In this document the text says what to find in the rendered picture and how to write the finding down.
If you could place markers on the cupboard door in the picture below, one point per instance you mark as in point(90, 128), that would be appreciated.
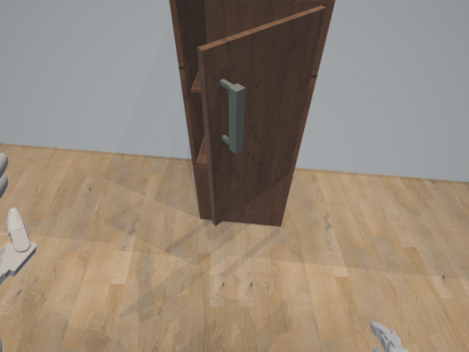
point(274, 63)

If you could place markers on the handle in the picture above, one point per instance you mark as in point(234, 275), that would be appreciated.
point(236, 115)

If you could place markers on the left robot hand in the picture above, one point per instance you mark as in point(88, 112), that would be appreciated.
point(13, 256)

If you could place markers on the right robot hand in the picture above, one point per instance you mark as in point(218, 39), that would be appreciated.
point(389, 339)

